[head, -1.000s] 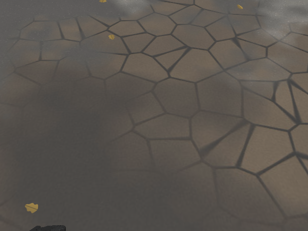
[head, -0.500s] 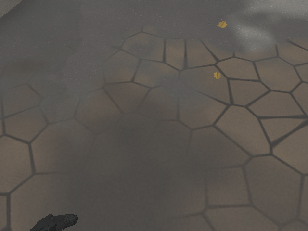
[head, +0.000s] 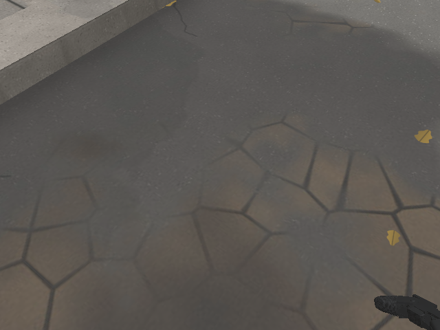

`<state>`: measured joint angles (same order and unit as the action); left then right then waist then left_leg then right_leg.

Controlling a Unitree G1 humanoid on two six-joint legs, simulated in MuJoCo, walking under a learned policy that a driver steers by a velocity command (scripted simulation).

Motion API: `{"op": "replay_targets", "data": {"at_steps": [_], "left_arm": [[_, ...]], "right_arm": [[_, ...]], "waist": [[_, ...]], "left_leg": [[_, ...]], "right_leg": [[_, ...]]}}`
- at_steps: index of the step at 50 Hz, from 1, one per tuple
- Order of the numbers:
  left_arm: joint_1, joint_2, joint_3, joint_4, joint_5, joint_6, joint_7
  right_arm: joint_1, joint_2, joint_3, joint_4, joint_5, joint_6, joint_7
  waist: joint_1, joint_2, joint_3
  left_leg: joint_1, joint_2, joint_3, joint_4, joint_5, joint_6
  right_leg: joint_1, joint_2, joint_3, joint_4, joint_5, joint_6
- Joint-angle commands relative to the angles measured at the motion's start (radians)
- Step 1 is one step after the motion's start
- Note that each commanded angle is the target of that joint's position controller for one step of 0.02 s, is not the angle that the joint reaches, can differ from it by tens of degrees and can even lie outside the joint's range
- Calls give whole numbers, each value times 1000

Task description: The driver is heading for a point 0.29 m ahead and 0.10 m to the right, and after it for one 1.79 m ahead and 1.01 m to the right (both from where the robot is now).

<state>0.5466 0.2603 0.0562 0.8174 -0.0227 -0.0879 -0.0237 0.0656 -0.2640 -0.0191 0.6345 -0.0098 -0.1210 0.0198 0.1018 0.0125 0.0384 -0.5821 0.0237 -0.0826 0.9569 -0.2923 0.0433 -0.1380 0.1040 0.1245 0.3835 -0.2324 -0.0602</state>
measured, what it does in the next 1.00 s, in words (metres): walks ahead, turning right: left foot, then right foot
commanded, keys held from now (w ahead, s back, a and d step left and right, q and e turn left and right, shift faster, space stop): w+e+shift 0.10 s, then e+shift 0.80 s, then shift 0.10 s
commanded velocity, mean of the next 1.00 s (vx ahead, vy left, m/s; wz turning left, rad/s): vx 0.33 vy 0.00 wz -0.85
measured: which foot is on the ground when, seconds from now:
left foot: up 0.00-0.16, down 0.18-0.54, up 0.56-0.96, down 0.98-1.00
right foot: down 0.00-0.18, up 0.20-0.54, down 0.56-0.98, up 1.00-1.00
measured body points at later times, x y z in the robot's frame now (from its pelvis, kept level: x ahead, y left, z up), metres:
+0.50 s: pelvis +0.33 +0.00 -0.01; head +0.37 -0.04 +0.43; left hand +0.65 +0.17 -0.07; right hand +0.28 -0.32 -0.13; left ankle +0.32 +0.16 -0.74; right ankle +0.43 -0.15 -0.71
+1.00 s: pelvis +0.48 -0.02 -0.02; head +0.51 -0.04 +0.43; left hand +0.83 +0.01 -0.08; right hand +0.36 -0.33 -0.10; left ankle +0.63 +0.00 -0.75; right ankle +0.44 -0.15 -0.74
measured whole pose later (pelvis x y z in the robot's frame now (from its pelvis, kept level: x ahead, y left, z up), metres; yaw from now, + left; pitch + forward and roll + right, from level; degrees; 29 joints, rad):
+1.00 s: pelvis +0.48 -0.02 -0.02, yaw -53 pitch +1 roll +0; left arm 0.14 0.36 0.09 0.53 -0.01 0.07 0.03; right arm 0.10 -0.32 -0.06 0.74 -0.01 -0.02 0.00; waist 0.01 -0.02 0.05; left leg -0.37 -0.06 -0.13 0.53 -0.16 -0.02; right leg -0.41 0.19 0.31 0.65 -0.28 -0.01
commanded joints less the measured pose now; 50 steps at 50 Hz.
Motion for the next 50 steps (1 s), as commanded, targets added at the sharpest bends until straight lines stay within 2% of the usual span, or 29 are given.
{"op": "replay_targets", "data": {"at_steps": [1,5,7,8,9,10,11,12,13,14,16,17,21,23,25,26,27,28,29,30,31,32,33,36,41,45,48,49,50], "left_arm": [[-173,155,35,-125,-15,-24,21],[-102,148,37,-107,-33,-8,30],[-69,149,39,-92,-28,14,31],[-85,156,43,-100,-22,23,30],[-134,125,33,-140,-2,27,33],[32,-15,-11,-166,-13,24,37],[53,72,-4,-166,-25,33,47],[-59,121,15,-176,-24,45,55],[-136,140,25,-188,-10,57,60],[-169,137,32,-200,3,67,57],[-200,74,25,-234,-10,94,42],[-238,51,16,-254,-8,101,35],[-245,74,20,-237,5,98,-8],[-275,113,31,-245,6,108,-28],[-275,169,54,-257,11,118,-35],[-230,201,71,-249,14,118,-32],[-132,243,96,-222,16,116,-20],[-119,307,112,-223,3,112,2],[-228,408,108,-314,37,102,6],[-229,342,96,-352,40,87,-12],[-268,322,87,-351,28,74,-14],[-303,292,82,-345,5,74,-7],[-343,270,73,-353,0,82,5],[-410,266,72,-376,28,102,34],[-407,264,77,-368,10,129,63],[-408,245,76,-362,10,142,58],[-425,201,61,-359,6,146,55],[-357,147,44,-342,9,147,51],[-324,132,38,-355,6,143,51]], "right_arm": [[-82,-33,3,-86,-2,-29,12],[-133,-86,-22,-95,23,-28,6],[-97,-127,-51,-91,12,-29,-8],[-4,-155,-69,-83,-1,-32,-15],[209,-207,-88,-61,-14,-28,-29],[302,-285,-97,-40,-28,-4,-27],[303,-221,-87,-32,-10,14,-19],[252,-137,-68,-39,-6,27,-26],[195,-103,-57,-29,-5,38,-29],[142,-85,-54,-20,-6,45,-29],[49,-80,-56,-2,-6,46,-32],[16,-94,-62,8,1,42,-34],[-75,-164,-87,30,27,42,-46],[-67,-186,-93,46,47,40,-42],[-53,-220,-106,57,63,41,-39],[-48,-228,-109,60,71,45,-37],[-26,-212,-104,60,64,51,-33],[65,-135,-80,62,17,61,-24],[198,-99,-58,35,-19,65,-13],[131,-211,-70,35,4,66,-6],[58,-228,-74,14,25,66,-7],[43,-211,-71,22,11,70,-17],[37,-207,-69,32,-1,76,-28],[55,-179,-64,59,-4,89,-29],[22,-137,-51,58,8,104,-27],[-3,-142,-57,42,11,98,-22],[82,-162,-73,67,7,86,-14],[74,-207,-84,54,-8,90,-18],[32,-275,-92,34,-34,105,-24]], "waist": [[-85,-67,52],[-71,-91,51],[-101,-91,23],[-159,-94,-57],[-260,-64,-225],[-186,303,-454],[-179,333,-465],[-194,236,-297],[-176,133,-187],[-142,103,-127],[-79,142,-40],[-76,137,-15],[-51,94,-98],[-55,78,-100],[-37,63,-107],[-6,41,-124],[41,-12,-160],[4,-240,-149],[-117,-434,-284],[-25,-250,-420],[-38,-174,-314],[-67,-86,-225],[-90,-64,-182],[-128,-71,-176],[-111,-94,-190],[-95,-165,-151],[-127,-183,-166],[-96,-44,-177],[-47,212,-111]], "left_leg": [[135,-4,-4,-256,215,-42],[350,-32,-21,-401,340,-72],[415,-68,8,-493,264,-49],[540,-37,2,-497,291,-28],[819,115,-103,-435,335,33],[1122,457,-553,-451,497,212],[1076,474,-698,-503,435,239],[948,422,-504,-507,542,210],[803,369,-323,-513,699,178],[686,318,-222,-534,735,156],[480,287,-91,-630,644,129],[426,290,-52,-672,653,141],[404,234,158,-667,637,93],[425,239,204,-623,614,68],[447,239,231,-518,683,46],[439,221,256,-406,721,26],[370,180,270,-216,673,-4],[165,83,281,60,43,-67],[-116,-90,162,412,-457,-123],[-135,-72,-35,452,-355,-94],[-151,-49,-46,399,-260,-71],[-144,-17,-48,316,-199,-67],[-103,0,-55,230,-164,-68],[56,-41,-31,43,-104,-93],[119,-92,-59,-139,13,-129],[196,-107,-73,-285,26,-114],[366,-54,-44,-508,171,-77],[445,104,-178,-605,162,-14],[441,278,-431,-693,195,121]], "right_leg": [[-215,-214,298,-220,-7,-186],[-234,-220,306,-196,-26,-133],[-138,-172,292,-19,237,-73],[-144,-121,251,172,399,-24],[-290,-81,198,482,325,26],[-561,21,66,834,-366,77],[-657,-83,47,1009,-389,94],[-719,-119,6,1052,-335,108],[-705,-151,-35,1026,-277,120],[-677,-176,-50,985,-245,123],[-589,-229,-63,849,-230,116],[-565,-234,-82,769,-203,122],[-340,-202,-124,410,175,77],[-281,-182,-149,331,218,49],[-210,-138,-186,280,172,9],[-127,-99,-212,238,179,-20],[26,-53,-213,198,209,-61],[188,-141,-40,150,603,-122],[373,-416,505,99,687,-362],[366,-438,610,-30,373,-369],[267,-403,542,-61,214,-311],[165,-346,472,-61,128,-248],[66,-313,415,-56,145,-215],[-97,-231,308,-39,318,-188],[-147,-193,355,-26,179,-156],[-174,-164,422,-8,74,-119],[-189,-129,409,95,62,-68],[-246,-52,320,251,-196,-19],[-410,112,111,451,-399,34]]}}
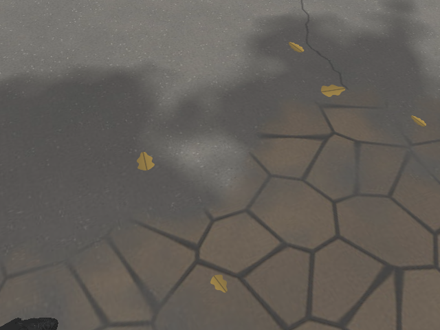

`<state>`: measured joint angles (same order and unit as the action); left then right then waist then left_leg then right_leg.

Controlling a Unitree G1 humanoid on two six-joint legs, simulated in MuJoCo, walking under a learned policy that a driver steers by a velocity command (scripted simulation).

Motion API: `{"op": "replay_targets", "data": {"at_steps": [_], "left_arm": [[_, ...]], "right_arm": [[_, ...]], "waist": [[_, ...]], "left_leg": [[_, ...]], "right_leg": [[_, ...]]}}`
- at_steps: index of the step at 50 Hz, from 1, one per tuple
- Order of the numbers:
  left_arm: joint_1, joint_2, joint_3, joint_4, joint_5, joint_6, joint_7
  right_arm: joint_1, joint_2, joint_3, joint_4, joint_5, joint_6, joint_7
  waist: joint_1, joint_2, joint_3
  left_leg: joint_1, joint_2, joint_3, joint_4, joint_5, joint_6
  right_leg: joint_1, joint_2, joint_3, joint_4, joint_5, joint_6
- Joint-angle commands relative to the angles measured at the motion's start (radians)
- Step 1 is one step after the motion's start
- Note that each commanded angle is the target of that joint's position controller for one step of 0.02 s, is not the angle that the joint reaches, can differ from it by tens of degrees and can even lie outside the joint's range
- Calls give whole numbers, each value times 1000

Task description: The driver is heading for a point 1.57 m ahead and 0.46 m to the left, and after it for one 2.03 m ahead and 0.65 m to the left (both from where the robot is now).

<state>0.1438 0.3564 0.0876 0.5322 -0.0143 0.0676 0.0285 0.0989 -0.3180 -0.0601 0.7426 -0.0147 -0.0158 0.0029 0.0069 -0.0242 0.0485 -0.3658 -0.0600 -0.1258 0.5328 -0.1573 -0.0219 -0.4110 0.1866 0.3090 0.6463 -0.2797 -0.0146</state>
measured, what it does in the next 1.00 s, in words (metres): steps on the spot, turning left: right foot, then left foot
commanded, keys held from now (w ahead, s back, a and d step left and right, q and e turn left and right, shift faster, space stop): shift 0.08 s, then q+shift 0.70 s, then w+q+shift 0.08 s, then w+shift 0.08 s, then w+e+shift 0.06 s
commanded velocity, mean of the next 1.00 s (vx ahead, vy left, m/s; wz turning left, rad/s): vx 0.09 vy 0.00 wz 0.48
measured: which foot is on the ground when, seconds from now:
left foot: down 0.00-0.36, up 0.38-0.70, down 0.72-1.00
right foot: up 0.00-0.32, down 0.34-0.72, up 0.74-1.00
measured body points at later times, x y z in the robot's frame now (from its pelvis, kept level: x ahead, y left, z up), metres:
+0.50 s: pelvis +0.01 +0.01 +0.01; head +0.05 +0.01 +0.46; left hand +0.12 +0.31 -0.08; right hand +0.17 -0.27 -0.09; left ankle +0.01 +0.13 -0.66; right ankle -0.02 -0.11 -0.73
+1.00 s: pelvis +0.05 +0.08 +0.02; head +0.06 +0.11 +0.47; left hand +0.03 +0.42 -0.07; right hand +0.31 -0.09 -0.05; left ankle +0.00 +0.16 -0.73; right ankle +0.19 -0.04 -0.67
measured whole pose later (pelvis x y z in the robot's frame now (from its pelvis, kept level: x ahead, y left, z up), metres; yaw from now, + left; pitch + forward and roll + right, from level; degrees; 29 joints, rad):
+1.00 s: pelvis +0.05 +0.08 +0.02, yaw +34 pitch +2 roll -2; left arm 0.15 0.34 0.08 0.70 0.00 -0.07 -0.02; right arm 0.29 -0.31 -0.05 0.61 0.01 -0.01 -0.02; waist -0.02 -0.01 -0.01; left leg -0.24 -0.05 -0.12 0.40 -0.20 0.07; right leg -0.52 -0.03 0.04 0.83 -0.19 0.06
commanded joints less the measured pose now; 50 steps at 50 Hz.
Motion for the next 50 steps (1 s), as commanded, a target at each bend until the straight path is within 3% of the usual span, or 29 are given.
{"op": "replay_targets", "data": {"at_steps": [1,2,3,4,7,8,9,11,15,17,18,19,20,21,23,28,31,33,35,36,37,38,39,40,41,42,43,45,50], "left_arm": [[86,122,29,-70,14,-31,-4],[84,169,44,-39,6,-32,-5],[85,158,44,-10,5,-25,-1],[92,125,35,4,11,-19,4],[72,6,-12,7,23,-27,-1],[59,-15,-23,4,32,-31,-5],[23,-12,-23,-1,32,-36,-4],[-19,28,-9,1,10,-44,1],[60,39,0,60,-9,-65,4],[130,70,13,99,-1,-72,2],[153,120,25,102,23,-68,6],[103,161,39,110,53,-62,-1],[22,98,22,73,70,-67,2],[-26,47,6,56,63,-71,11],[-78,23,-1,53,23,-78,20],[1,73,16,85,29,-54,24],[-6,127,35,90,17,-51,8],[-14,138,43,95,-6,-65,-10],[-32,122,43,102,-26,-81,-22],[8,90,36,121,-23,-91,-30],[15,21,14,79,29,-99,-33],[-36,10,0,33,51,-106,-28],[-101,70,14,42,30,-104,-23],[-98,73,15,37,12,-110,-24],[-86,82,21,51,11,-115,-24],[-90,102,30,50,15,-118,-24],[-86,96,30,56,16,-123,-32],[-43,75,23,86,12,-139,-43],[-55,25,-9,104,4,-154,-48]], "right_arm": [[-7,-196,-49,-84,-47,-4,-9],[-53,-142,-33,-106,-32,-5,-14],[-79,-109,-23,-112,-13,0,-18],[-78,-100,-17,-113,2,3,-23],[-34,-23,22,-83,1,5,-15],[-33,-27,23,-79,8,9,-10],[-18,-69,8,-81,16,19,-8],[70,-175,-30,-75,19,34,-9],[71,-175,-44,-90,51,40,-17],[63,-141,-43,-99,65,43,-30],[47,-95,-33,-119,61,39,-30],[31,-79,-32,-153,60,29,-23],[77,-148,-58,-129,45,25,-20],[105,-168,-73,-106,46,31,-15],[140,-120,-66,-90,39,60,-15],[11,-49,-27,-184,47,64,25],[13,-67,-30,-216,43,66,42],[35,-90,-42,-224,43,79,43],[115,-114,-64,-211,41,91,36],[225,-163,-89,-183,35,89,17],[289,-310,-125,-192,40,83,-8],[233,-338,-117,-237,-4,55,0],[211,-259,-96,-239,2,33,14],[216,-214,-86,-208,33,17,9],[183,-189,-77,-207,60,14,5],[136,-184,-68,-217,61,14,-1],[112,-188,-63,-230,46,12,-10],[106,-172,-53,-232,26,1,-23],[174,-159,-36,-191,21,-29,-22]], "waist": [[44,280,-108],[45,200,-82],[41,143,-60],[32,125,-60],[21,119,-79],[19,159,-76],[-5,204,-58],[-53,244,-55],[-11,225,-103],[16,188,-163],[22,48,-178],[0,-238,-107],[-9,-190,-105],[-29,-128,-107],[-45,-105,-76],[41,-118,-57],[37,-123,-70],[21,-131,-76],[-37,-107,-103],[-86,-16,-156],[-78,285,-191],[-75,353,-336],[-115,182,-304],[-81,129,-244],[-54,71,-184],[-35,110,-135],[-24,147,-113],[-14,160,-107],[-56,206,-77]], "left_leg": [[140,442,-534,-298,-10,280],[110,392,-430,-275,-64,266],[99,315,-316,-260,-105,219],[118,275,-265,-252,-99,198],[118,199,-180,-249,-62,188],[135,174,-166,-252,-79,178],[139,158,-176,-247,-70,179],[200,188,-263,-224,-28,208],[251,205,-395,-203,79,206],[104,146,-341,-149,44,136],[-60,83,-232,-9,-69,80],[-245,-38,-16,145,-289,29],[-268,14,3,379,-414,-17],[-260,33,10,505,-386,-33],[-317,67,34,601,-277,-70],[-300,126,141,417,-165,-94],[-173,119,198,280,-162,-57],[-101,102,225,198,-153,-25],[62,59,243,43,-70,28],[268,37,189,-62,98,84],[518,274,-184,-76,641,210],[537,457,-540,-139,549,439],[487,426,-443,-180,405,408],[427,353,-387,-217,1,343],[354,309,-376,-271,-351,290],[273,290,-381,-312,-483,274],[219,261,-376,-338,-525,268],[197,242,-316,-347,-463,260],[163,230,-194,-346,-364,230]], "right_leg": [[-169,-45,-81,410,-329,29],[-159,-80,-82,490,-252,44],[-150,-89,-99,526,-190,61],[-159,-84,-112,576,-151,76],[-53,-118,-144,436,-135,103],[-21,-153,-207,297,-141,113],[15,-157,-247,182,-162,118],[30,-124,-261,58,-219,115],[135,-104,-220,-221,-66,56],[377,-179,-206,-328,98,7],[485,-329,-96,-309,173,-64],[434,-501,67,-337,406,-183],[403,-578,61,-328,575,-239],[387,-544,-15,-312,619,-217],[400,-468,-150,-283,636,-164],[422,-446,-286,-289,599,-182],[375,-477,-338,-269,607,-171],[362,-494,-366,-221,612,-147],[310,-473,-434,-70,634,-87],[196,-414,-484,121,574,-20],[-139,-287,-508,444,-98,79],[-309,-152,-294,668,-430,104],[-320,-195,-202,687,-385,83],[-321,-225,-188,606,-282,46],[-312,-253,-194,492,-200,29],[-275,-247,-205,409,-141,28],[-235,-226,-218,392,-82,34],[-209,-216,-246,314,2,50],[-155,-231,-291,113,168,85]]}}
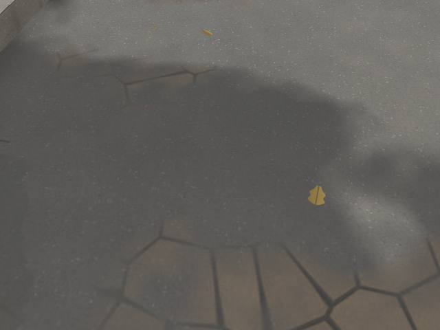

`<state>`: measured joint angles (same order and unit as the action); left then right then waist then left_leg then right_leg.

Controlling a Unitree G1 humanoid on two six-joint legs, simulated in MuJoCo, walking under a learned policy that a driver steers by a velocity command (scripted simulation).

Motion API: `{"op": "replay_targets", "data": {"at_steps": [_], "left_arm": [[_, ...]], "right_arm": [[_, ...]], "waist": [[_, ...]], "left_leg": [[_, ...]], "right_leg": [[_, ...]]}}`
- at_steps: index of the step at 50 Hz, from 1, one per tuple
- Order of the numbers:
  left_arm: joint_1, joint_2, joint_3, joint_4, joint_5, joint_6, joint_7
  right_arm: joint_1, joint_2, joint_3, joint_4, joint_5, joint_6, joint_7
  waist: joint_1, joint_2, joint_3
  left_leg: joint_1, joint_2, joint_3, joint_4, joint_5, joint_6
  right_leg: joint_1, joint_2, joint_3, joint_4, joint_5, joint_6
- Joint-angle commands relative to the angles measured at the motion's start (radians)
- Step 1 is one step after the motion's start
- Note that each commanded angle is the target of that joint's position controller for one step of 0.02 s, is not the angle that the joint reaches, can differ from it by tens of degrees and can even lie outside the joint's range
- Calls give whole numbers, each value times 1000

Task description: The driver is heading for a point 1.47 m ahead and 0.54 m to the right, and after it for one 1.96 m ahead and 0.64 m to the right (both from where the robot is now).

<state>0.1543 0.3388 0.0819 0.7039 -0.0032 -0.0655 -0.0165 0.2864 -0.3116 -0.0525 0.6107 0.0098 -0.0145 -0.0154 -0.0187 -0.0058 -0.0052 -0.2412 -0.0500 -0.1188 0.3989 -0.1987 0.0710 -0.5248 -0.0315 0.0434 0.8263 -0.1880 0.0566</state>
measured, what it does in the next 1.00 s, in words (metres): walks ahead, turning right: right foot, then left foot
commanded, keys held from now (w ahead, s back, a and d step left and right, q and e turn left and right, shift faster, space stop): w+e+shift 0.74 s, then w+shift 0.06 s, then w+q+shift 0.20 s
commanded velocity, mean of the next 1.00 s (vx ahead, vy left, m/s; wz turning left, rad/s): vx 0.90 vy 0.00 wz -0.52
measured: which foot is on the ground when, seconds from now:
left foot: down 0.00-0.36, up 0.38-0.78, down 0.80-1.00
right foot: up 0.00-0.32, down 0.34-0.82, up 0.84-1.00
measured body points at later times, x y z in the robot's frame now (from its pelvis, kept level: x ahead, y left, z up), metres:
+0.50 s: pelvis +0.26 -0.17 -0.02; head +0.29 -0.19 +0.43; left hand +0.40 +0.09 -0.12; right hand +0.34 -0.46 -0.12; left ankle +0.24 +0.02 -0.65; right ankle +0.24 -0.22 -0.75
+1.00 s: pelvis +0.68 -0.35 -0.01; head +0.68 -0.38 +0.44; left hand +0.98 -0.26 -0.08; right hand +0.51 -0.59 -0.14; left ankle +0.74 -0.25 -0.75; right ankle +0.60 -0.43 -0.67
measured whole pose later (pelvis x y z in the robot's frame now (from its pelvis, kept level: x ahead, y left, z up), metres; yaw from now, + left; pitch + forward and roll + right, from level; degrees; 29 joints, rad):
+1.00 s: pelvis +0.68 -0.35 -0.01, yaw -35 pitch +0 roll +3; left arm 0.13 0.30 0.01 0.68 -0.01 -0.10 -0.02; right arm 0.44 -0.32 -0.08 0.77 0.01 -0.10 0.02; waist -0.08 -0.02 0.05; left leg -0.19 -0.10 -0.06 0.40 -0.22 0.05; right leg -0.51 -0.01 0.08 1.15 -0.40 -0.07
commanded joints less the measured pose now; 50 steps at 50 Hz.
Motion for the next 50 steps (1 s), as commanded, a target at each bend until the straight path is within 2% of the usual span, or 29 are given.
{"op": "replay_targets", "data": {"at_steps": [1,7,13,15,16,17,18,19,20,21,22,23,24,26,28,30,32,36,38,39,40,41,42,43,44,45,47,49,50], "left_arm": [[-81,46,-8,-75,-12,-22,-2],[-116,51,-29,-125,-34,-27,-18],[-105,38,-47,-154,-43,-16,-43],[-60,46,-48,-148,-45,-11,-45],[38,63,-36,-118,-41,-9,-42],[219,116,-2,-53,-36,-6,-35],[490,214,42,13,-38,-3,-26],[476,332,55,8,-42,-7,-26],[447,231,26,-54,-40,-21,-29],[431,188,18,-52,-22,-30,-25],[397,187,18,-62,-13,-32,-24],[335,166,11,-73,-7,-29,-24],[287,132,-3,-87,2,-28,-21],[248,87,-16,-87,-9,-23,-8],[257,82,-20,-65,-22,-21,9],[276,79,-20,-34,-23,-13,28],[328,89,-13,2,-29,-10,37],[348,88,-4,54,-46,-9,47],[332,110,8,61,-29,2,53],[304,139,16,59,-1,13,49],[222,120,5,26,30,19,40],[415,-62,-37,23,28,9,35],[483,-60,-67,34,-35,-1,21],[321,30,-49,18,-56,-3,21],[168,58,-51,-24,-39,-18,14],[45,43,-57,-59,-15,-38,7],[8,1,-64,-88,-6,-57,-4],[20,-17,-75,-94,-1,-60,-7],[-2,-22,-82,-113,8,-63,-9]], "right_arm": [[-4,-171,-42,-54,-2,-37,2],[35,-183,-38,-15,-4,-66,19],[36,-185,-50,26,-5,-62,24],[3,-192,-53,27,-10,-50,23],[-44,-198,-53,18,-11,-44,18],[-58,-178,-44,9,-21,-39,11],[-83,-141,-26,-27,-38,-48,-4],[-13,17,20,-92,-37,-84,9],[-90,-77,13,-106,-3,-127,15],[-164,-132,-3,-114,37,-152,27],[-187,-114,7,-115,24,-166,24],[-189,-93,9,-107,-6,-171,20],[-164,-88,5,-100,-15,-164,22],[-155,-97,-3,-79,-21,-137,29],[-218,-89,0,-94,-30,-123,31],[-329,-43,14,-126,-35,-129,38],[-424,-12,22,-157,-25,-139,48],[-468,-78,-11,-178,14,-146,44],[-363,-136,-41,-163,21,-146,33],[-210,-167,-60,-138,33,-139,20],[57,-179,-65,-86,36,-119,3],[204,-233,-72,-29,-10,-117,7],[260,-195,-67,23,-2,-125,38],[208,-106,-53,17,6,-118,32],[154,-81,-46,32,-2,-108,29],[133,-87,-44,49,-16,-103,33],[89,-56,-29,64,-26,-105,38],[65,-32,-19,70,3,-102,38],[43,-55,-22,70,17,-102,32]], "waist": [[-43,187,-3],[-75,135,75],[-57,86,95],[-22,75,81],[42,73,33],[126,33,-72],[249,-99,-160],[126,-453,-202],[169,-309,-244],[173,-156,-144],[147,-19,-104],[102,45,-50],[55,-4,-23],[24,-29,51],[28,-16,117],[55,-40,140],[99,-59,132],[90,-106,103],[24,-145,17],[-68,-177,-87],[-204,-200,-245],[-93,171,-463],[-90,480,-572],[-138,349,-347],[-138,158,-198],[-118,24,-79],[-27,39,6],[31,52,52],[54,51,96]], "left_leg": [[34,238,-204,-220,-336,138],[162,350,-163,-250,-320,138],[301,375,-2,-265,-185,100],[274,345,97,-212,6,76],[205,305,180,-95,265,49],[113,240,268,168,566,18],[-149,193,272,571,534,-32],[-549,-11,159,951,-279,-99],[-692,-2,-9,1056,-290,-62],[-782,46,-8,1054,-203,-34],[-741,90,-5,976,-142,-22],[-665,119,-9,874,-83,-28],[-587,132,-22,816,-48,-37],[-535,131,-4,706,-18,-70],[-510,96,52,552,68,-105],[-426,48,95,377,216,-132],[-311,6,122,229,321,-133],[-169,-2,57,55,377,-107],[-46,-24,87,64,272,-84],[107,-13,117,94,251,-62],[418,92,56,200,156,-20],[847,346,-388,201,-155,144],[921,441,-829,-34,-517,229],[778,372,-733,-84,-543,196],[602,324,-582,-96,-407,178],[427,281,-504,-122,-243,180],[244,231,-444,-169,-101,204],[142,223,-411,-208,-75,221],[57,239,-399,-228,-75,221]], "right_leg": [[-54,-23,-27,-86,88,9],[-223,-68,-9,-111,67,-57],[-264,-97,-45,-93,-23,-120],[-151,-64,-106,-106,-56,-154],[31,-3,-173,-131,-33,-170],[301,88,-231,-120,-39,-187],[638,64,-79,-131,-101,-233],[843,-158,568,-426,-580,-385],[912,-246,859,-619,-707,-393],[879,-270,802,-614,-611,-378],[773,-247,708,-580,-473,-367],[641,-209,612,-570,-350,-357],[544,-166,546,-584,-283,-359],[443,-108,440,-626,-175,-358],[347,-60,343,-646,22,-339],[257,-6,273,-639,150,-312],[208,-1,280,-660,148,-285],[357,-45,346,-616,250,-231],[474,-52,340,-468,626,-201],[492,-46,314,-281,816,-180],[358,-41,306,-7,804,-160],[22,94,243,433,132,-117],[-142,131,205,625,-297,-97],[-237,66,154,646,-245,-111],[-241,35,133,607,-209,-128],[-224,24,109,548,-215,-139],[-170,-20,119,426,-215,-142],[-149,-51,119,272,-231,-120],[-136,-75,121,171,-230,-101]]}}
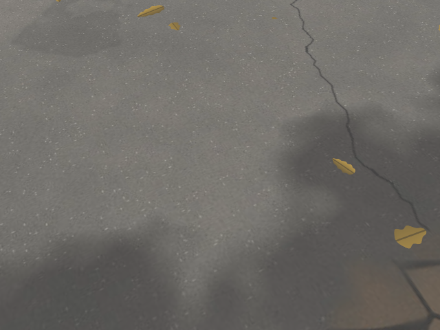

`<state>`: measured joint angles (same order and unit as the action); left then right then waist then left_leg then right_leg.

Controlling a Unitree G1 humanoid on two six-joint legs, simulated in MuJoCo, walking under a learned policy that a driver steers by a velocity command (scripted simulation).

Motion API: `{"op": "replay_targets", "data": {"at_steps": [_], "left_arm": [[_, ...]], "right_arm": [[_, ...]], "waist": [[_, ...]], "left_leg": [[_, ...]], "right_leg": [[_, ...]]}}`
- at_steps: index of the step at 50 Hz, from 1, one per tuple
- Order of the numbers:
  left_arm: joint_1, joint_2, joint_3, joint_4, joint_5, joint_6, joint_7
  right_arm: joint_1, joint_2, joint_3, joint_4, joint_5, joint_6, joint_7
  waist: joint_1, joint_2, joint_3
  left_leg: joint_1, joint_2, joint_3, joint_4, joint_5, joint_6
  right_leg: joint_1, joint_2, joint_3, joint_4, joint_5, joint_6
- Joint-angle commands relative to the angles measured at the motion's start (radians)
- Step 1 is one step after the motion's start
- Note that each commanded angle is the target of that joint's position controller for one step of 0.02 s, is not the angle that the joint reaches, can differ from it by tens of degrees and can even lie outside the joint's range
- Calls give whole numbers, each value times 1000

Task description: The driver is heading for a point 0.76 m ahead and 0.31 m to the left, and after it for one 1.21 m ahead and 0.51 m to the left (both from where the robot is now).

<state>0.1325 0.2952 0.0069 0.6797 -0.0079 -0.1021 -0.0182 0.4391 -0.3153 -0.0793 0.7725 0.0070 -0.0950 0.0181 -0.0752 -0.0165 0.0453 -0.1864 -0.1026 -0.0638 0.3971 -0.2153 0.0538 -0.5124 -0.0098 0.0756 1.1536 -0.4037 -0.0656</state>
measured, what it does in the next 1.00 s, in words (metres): walks ahead, turning left: right foot, then left foot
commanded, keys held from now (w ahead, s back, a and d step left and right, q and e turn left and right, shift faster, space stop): w+q+shift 1.00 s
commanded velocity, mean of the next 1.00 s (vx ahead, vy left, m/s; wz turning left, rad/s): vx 1.00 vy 0.00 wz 0.82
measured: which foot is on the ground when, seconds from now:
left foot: down 0.00-0.20, up 0.22-0.60, down 0.62-1.00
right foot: up 0.00-0.18, down 0.20-0.60, up 0.62-1.00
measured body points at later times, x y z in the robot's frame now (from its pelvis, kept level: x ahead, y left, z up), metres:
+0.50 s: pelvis +0.43 -0.01 -0.01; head +0.43 +0.02 +0.43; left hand +0.28 +0.26 -0.14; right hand +0.74 -0.16 -0.06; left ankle +0.55 +0.17 -0.67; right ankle +0.34 -0.18 -0.74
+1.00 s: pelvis +0.81 +0.22 -0.01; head +0.81 +0.26 +0.44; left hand +0.84 +0.58 -0.04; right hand +1.03 +0.04 -0.11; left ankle +0.66 +0.17 -0.74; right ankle +1.12 +0.29 -0.69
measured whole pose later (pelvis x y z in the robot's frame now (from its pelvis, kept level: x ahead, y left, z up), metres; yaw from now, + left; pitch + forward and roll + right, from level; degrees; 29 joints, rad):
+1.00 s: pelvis +0.81 +0.22 -0.01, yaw +52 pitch +0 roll -2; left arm -0.05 0.28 0.03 0.55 -0.01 -0.14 -0.01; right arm 0.45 -0.27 -0.06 0.75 0.04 -0.06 -0.01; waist -0.13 -0.03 0.05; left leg 0.03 -0.14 -0.28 0.43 -0.42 0.12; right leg -0.64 -0.03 0.17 0.52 0.11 0.08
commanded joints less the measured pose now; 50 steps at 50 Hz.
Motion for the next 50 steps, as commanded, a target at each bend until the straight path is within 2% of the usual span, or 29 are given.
{"op": "replay_targets", "data": {"at_steps": [1,4,7,9,10,11,12,13,14,15,16,18,22,25,27,29,30,31,32,33,34,35,36,37,38,39,43,46,50], "left_arm": [[-19,18,-17,-108,26,-37,-14],[-75,50,-8,-113,16,-47,-29],[-69,107,28,-112,-1,-33,-7],[89,155,68,-86,-5,-31,11],[302,211,92,-59,2,-24,24],[369,305,105,-39,25,-8,16],[317,237,96,-40,6,-5,10],[267,176,84,-31,-4,-2,14],[231,135,75,-17,10,3,15],[194,94,67,-5,30,5,14],[154,64,63,10,40,2,17],[107,30,61,31,19,-6,17],[58,91,80,42,13,-21,30],[108,160,95,61,8,-21,33],[142,216,104,69,11,-12,31],[154,282,120,61,3,15,33],[132,302,126,46,-2,25,34],[91,287,121,25,-3,23,35],[116,113,71,28,16,3,26],[246,24,29,-69,0,-43,16],[118,161,45,-96,-20,-79,11],[22,175,49,-120,-44,-90,15],[18,151,44,-105,-26,-88,25],[48,140,45,-88,-2,-77,29],[77,145,50,-75,7,-59,26],[77,145,54,-71,13,-45,26],[-140,68,34,-149,38,-31,24],[-242,29,30,-193,21,-42,7],[-268,105,67,-216,-27,-51,4]], "right_arm": [[-121,-90,-8,-97,31,-21,-9],[-112,-158,-32,-106,36,-19,-20],[-25,-139,-25,-88,44,-5,-18],[2,-118,-12,-77,26,7,-13],[-13,-57,13,-103,-2,7,-11],[134,69,49,-140,56,-4,-18],[90,1,43,-134,89,4,-32],[-7,-31,34,-141,82,11,-36],[-56,-33,34,-141,59,19,-35],[-105,-30,28,-149,37,28,-29],[-117,-17,24,-159,38,43,-18],[-155,17,28,-177,45,75,-6],[-237,16,38,-224,27,81,18],[-360,-1,40,-247,21,67,47],[-381,-43,24,-256,27,62,58],[-276,-116,-8,-244,44,71,56],[-113,-168,-36,-206,47,81,53],[136,-237,-76,-130,42,94,39],[167,-257,-72,-82,55,106,20],[36,-314,-60,-163,25,77,23],[30,-231,-53,-196,14,56,24],[15,-210,-47,-185,3,32,24],[-47,-197,-41,-183,-2,14,29],[-107,-180,-35,-191,-9,3,27],[-145,-160,-28,-198,-16,1,20],[-159,-135,-20,-192,-6,2,15],[-109,-109,-9,-146,23,9,-25],[-66,-133,-23,-111,29,23,-35],[-42,-111,-28,-74,46,29,-46]], "waist": [[110,53,68],[99,60,59],[109,57,50],[214,36,-64],[307,-51,-224],[208,-406,-386],[209,-324,-283],[208,-230,-144],[185,-131,-80],[158,-85,-27],[118,-114,4],[82,-104,38],[48,-25,84],[90,44,114],[75,10,82],[-18,-82,-14],[-107,-110,-99],[-227,-62,-200],[-162,195,-131],[27,435,-324],[-60,223,-344],[-38,85,-183],[30,-66,-101],[79,-70,-67],[113,-39,-35],[125,-22,-5],[55,-2,94],[-8,42,62],[-6,107,44]], "left_leg": [[-80,281,-415,-249,-63,229],[-338,219,-302,-294,-55,169],[-235,222,-293,-183,-53,110],[-238,161,-225,150,143,46],[-382,107,-164,504,66,2],[-582,49,-90,885,-317,-27],[-704,107,-86,1040,-235,-27],[-766,149,-50,1089,-161,-27],[-737,196,-34,1068,-108,-24],[-692,224,-35,1024,-80,-18],[-643,253,-51,986,-70,-15],[-630,284,-51,926,-84,-12],[-617,287,-11,727,126,-19],[-494,233,105,465,301,18],[-378,149,194,385,291,51],[-229,61,252,396,159,86],[-26,32,253,410,96,115],[338,30,182,347,127,162],[493,123,-27,326,98,209],[688,311,-649,76,-221,431],[646,363,-836,-135,-510,395],[481,352,-816,-197,-514,344],[301,328,-749,-192,-407,310],[167,284,-659,-167,-288,304],[64,235,-578,-171,-215,302],[3,204,-508,-186,-160,297],[-199,104,-316,-203,43,251],[-279,75,-291,-186,-13,180],[-57,123,-399,-67,-27,141]], "right_leg": [[-88,-97,65,-255,69,37],[309,-23,-5,-454,429,80],[381,-15,6,-542,371,87],[590,-13,-18,-551,290,61],[841,-171,153,-546,75,11],[986,-421,740,-800,-362,-132],[891,-416,886,-911,-538,-127],[798,-400,720,-909,-404,-111],[691,-373,551,-888,-197,-102],[581,-327,415,-895,-52,-93],[497,-302,307,-907,46,-84],[436,-283,139,-945,185,-62],[388,-257,-108,-1026,347,-50],[417,-213,-254,-1067,444,-16],[502,-214,-302,-995,886,-2],[598,-238,-317,-756,1391,5],[546,-248,-307,-537,1507,0],[344,-215,-289,-211,1383,18],[39,-36,-253,232,135,66],[-286,100,-44,512,-208,76],[-351,43,86,432,-68,36],[-354,16,72,330,3,19],[-277,-25,82,229,60,22],[-196,-50,98,159,87,37],[-136,-65,108,109,104,57],[-112,-74,101,42,105,76],[-40,-41,11,-322,344,140],[150,27,-24,-548,577,147],[156,16,63,-683,529,142]]}}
